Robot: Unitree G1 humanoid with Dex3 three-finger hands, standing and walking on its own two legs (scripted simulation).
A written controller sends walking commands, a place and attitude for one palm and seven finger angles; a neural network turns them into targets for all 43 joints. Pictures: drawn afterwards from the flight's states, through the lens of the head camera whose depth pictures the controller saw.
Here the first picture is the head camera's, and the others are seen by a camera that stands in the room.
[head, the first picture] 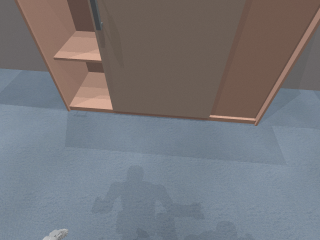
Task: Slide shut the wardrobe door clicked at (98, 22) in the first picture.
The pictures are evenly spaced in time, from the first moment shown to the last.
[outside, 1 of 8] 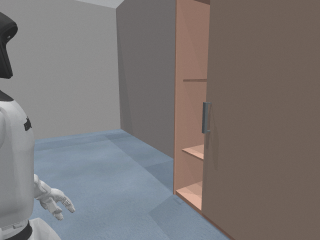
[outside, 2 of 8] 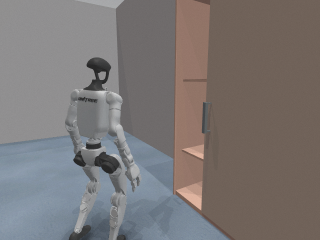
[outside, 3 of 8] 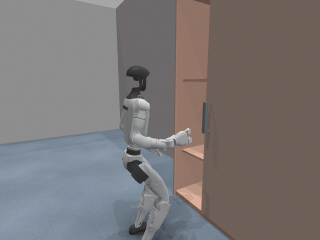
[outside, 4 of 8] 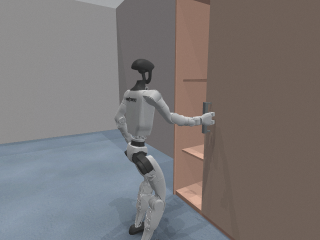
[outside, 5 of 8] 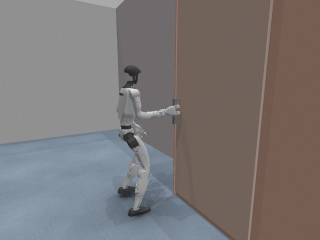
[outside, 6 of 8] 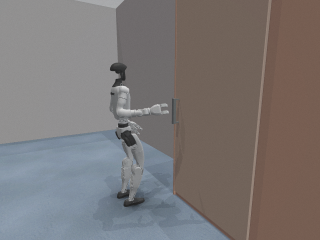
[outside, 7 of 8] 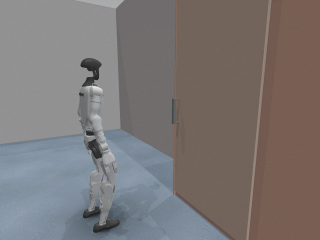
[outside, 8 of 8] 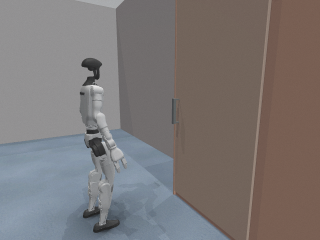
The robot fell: no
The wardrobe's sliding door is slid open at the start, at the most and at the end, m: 0.39 0.39 0.00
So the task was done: yes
